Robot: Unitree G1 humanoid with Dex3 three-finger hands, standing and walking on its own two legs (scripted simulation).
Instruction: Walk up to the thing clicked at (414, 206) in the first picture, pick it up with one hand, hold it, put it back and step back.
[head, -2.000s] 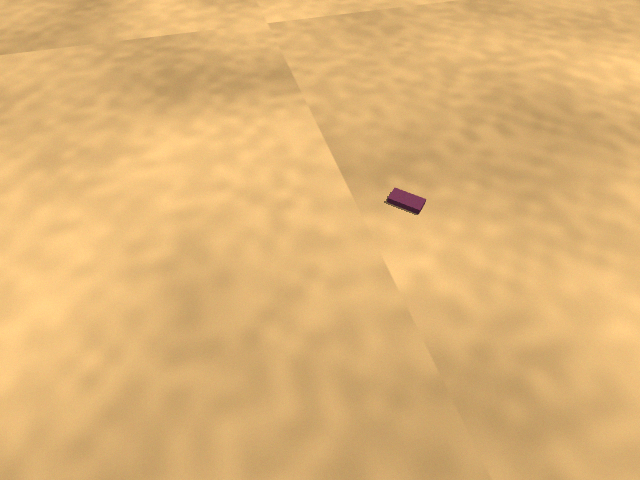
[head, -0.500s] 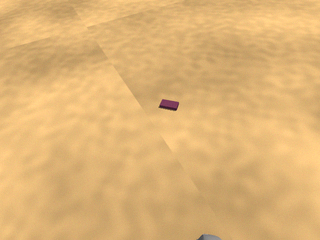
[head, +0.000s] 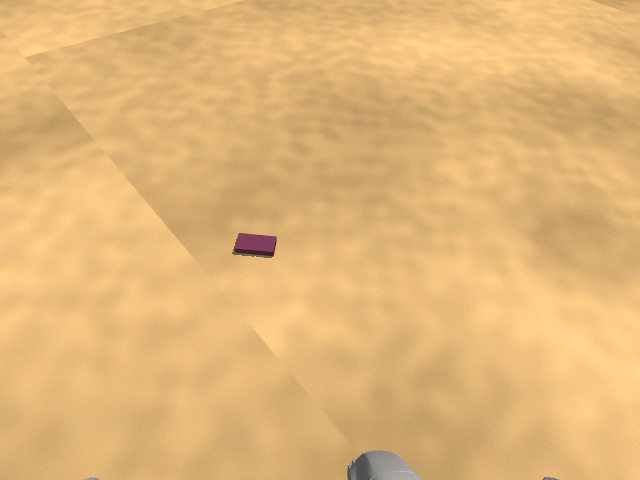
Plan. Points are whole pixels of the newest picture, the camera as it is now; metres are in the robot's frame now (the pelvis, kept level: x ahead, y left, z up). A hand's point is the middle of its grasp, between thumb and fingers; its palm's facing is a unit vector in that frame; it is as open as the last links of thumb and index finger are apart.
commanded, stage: walk up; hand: left
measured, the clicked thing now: (256, 244) +1.02 +0.19 -0.75
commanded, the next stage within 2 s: none
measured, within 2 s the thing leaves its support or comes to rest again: neither
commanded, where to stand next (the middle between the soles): +0.64 +0.01 m, yaw -6 degrees
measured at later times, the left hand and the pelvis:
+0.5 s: hand (161, 369) +0.29 +0.24 -0.12, palm faces -0.11 -0.91 -0.39, open 7.4 cm; pelvis +0.20 -0.03 +0.00, yaw -6 degrees
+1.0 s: hand (169, 259) +0.50 +0.27 -0.13, palm faces -0.20 -0.90 -0.38, open 7.4 cm; pelvis +0.39 +0.01 +0.00, yaw -8 degrees
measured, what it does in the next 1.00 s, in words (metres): walks ahead: right foot, then left foot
